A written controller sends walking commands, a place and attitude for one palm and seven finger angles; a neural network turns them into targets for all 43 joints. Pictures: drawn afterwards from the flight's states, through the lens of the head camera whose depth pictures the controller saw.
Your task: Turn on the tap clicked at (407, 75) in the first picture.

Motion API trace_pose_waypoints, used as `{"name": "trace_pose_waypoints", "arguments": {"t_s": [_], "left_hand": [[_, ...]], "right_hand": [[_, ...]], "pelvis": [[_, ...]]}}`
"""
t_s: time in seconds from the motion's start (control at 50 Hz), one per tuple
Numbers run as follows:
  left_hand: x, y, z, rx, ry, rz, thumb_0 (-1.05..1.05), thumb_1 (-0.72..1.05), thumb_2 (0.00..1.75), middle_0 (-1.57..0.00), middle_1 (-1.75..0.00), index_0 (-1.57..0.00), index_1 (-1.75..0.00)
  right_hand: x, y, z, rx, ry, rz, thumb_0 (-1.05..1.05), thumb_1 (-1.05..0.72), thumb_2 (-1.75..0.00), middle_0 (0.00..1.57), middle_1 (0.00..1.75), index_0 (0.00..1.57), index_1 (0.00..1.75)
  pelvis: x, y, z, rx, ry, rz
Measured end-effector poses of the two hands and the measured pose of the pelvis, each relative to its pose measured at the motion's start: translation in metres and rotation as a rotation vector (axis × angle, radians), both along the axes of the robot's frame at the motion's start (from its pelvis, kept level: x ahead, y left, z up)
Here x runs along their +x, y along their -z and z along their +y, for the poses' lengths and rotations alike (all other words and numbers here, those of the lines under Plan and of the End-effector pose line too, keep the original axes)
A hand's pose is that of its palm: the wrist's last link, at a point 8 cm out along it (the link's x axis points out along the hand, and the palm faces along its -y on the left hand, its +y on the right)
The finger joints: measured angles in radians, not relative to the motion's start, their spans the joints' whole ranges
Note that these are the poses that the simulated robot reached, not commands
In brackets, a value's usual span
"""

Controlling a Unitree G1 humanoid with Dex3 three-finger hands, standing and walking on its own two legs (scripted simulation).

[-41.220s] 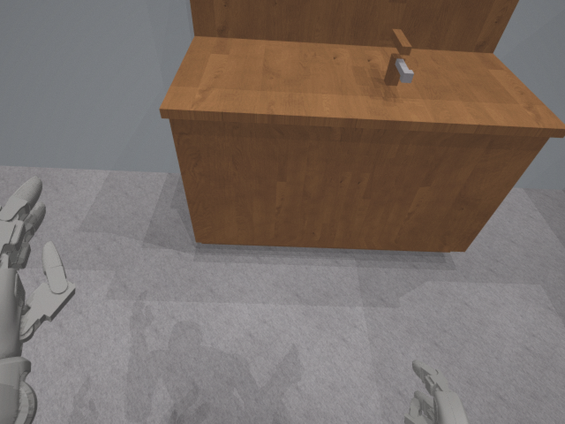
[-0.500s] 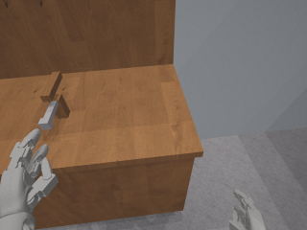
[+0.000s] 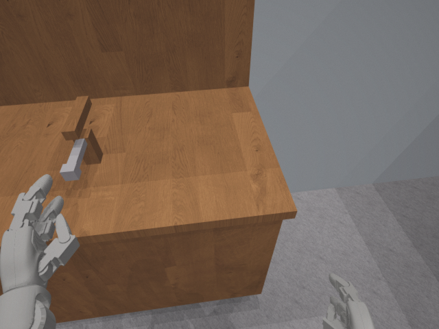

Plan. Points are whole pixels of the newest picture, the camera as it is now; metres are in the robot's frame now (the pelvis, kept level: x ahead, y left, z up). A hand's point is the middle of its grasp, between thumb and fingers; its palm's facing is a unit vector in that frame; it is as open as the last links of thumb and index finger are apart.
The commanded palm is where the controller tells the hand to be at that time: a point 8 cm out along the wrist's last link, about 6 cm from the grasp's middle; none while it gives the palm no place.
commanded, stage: reach beside the lever's end, fingers flat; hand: left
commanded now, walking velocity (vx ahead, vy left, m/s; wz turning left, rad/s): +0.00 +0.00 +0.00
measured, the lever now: (70, 172) +0.38 +0.37 +0.06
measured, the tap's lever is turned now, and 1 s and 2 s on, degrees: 0 0 0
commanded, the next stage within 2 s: push the lever round in 1.78 s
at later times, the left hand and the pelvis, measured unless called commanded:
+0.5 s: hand (68, 209) +0.27 +0.30 +0.10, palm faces +0.49 -0.86 -0.12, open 7.6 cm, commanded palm +0.23 +0.34 +0.10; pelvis +0.00 +0.01 +0.00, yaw -1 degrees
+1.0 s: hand (54, 197) +0.30 +0.35 +0.08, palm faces +0.52 -0.85 -0.12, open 7.7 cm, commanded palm +0.26 +0.39 +0.08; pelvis +0.00 +0.01 +0.00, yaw -1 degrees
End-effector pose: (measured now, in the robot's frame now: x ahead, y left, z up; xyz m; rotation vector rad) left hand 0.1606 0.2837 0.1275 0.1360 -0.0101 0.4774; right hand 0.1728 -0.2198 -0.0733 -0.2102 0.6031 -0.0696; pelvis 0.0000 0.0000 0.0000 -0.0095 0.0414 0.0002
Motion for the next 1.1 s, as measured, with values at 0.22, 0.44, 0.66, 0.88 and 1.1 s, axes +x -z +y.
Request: {"name": "trace_pose_waypoints", "arguments": {"t_s": [0.22, 0.44, 0.66, 0.88, 1.1], "left_hand": [[0.028, 0.011, 0.022, -0.02, -0.021, 0.012, 0.02, 0.9, 0.9, -0.2, -0.29, -0.19, -0.29], [0.056, 0.015, 0.042, -0.019, -0.026, 0.019, 0.02, 0.9, 0.9, -0.2, -0.26, -0.19, -0.26], [0.072, 0.024, 0.067, -0.018, -0.062, 0.025, 0.02, 0.9, 0.9, -0.19, -0.24, -0.18, -0.24], [0.083, 0.031, 0.088, -0.031, -0.062, 0.045, 0.02, 0.9, 0.9, -0.18, -0.21, -0.17, -0.21], [0.106, 0.042, 0.113, -0.04, -0.071, 0.047, 0.02, 0.9, 0.9, -0.17, -0.18, -0.16, -0.18]], "right_hand": [[-0.016, 0.006, 0.001, -0.016, 0.03, 0.05, 0.01, -0.9, -0.9, 0.2, 0.3, 0.2, 0.3], [-0.022, 0.008, -0.007, -0.028, 0.071, 0.086, 0.01, -0.9, -0.9, 0.2, 0.3, 0.2, 0.3], [-0.023, 0.012, -0.019, -0.06, 0.093, 0.135, 0.01, -0.9, -0.9, 0.2, 0.3, 0.2, 0.3], [-0.029, 0.018, -0.025, -0.069, 0.119, 0.18, 0.01, -0.9, -0.9, 0.2, 0.3, 0.2, 0.3], [-0.05, 0.028, -0.031, -0.101, 0.135, 0.267, 0.01, -0.9, -0.9, 0.2, 0.3, 0.2, 0.3]], "pelvis": [[-0.011, -0.001, 0.006, -0.001, 0.004, 0.005], [-0.005, -0.002, 0.008, 0.0, 0.02, 0.026], [0.002, -0.001, 0.007, -0.003, 0.02, 0.049], [0.006, 0.0, 0.006, -0.005, 0.02, 0.073], [0.001, 0.006, 0.007, -0.012, 0.016, 0.108]]}}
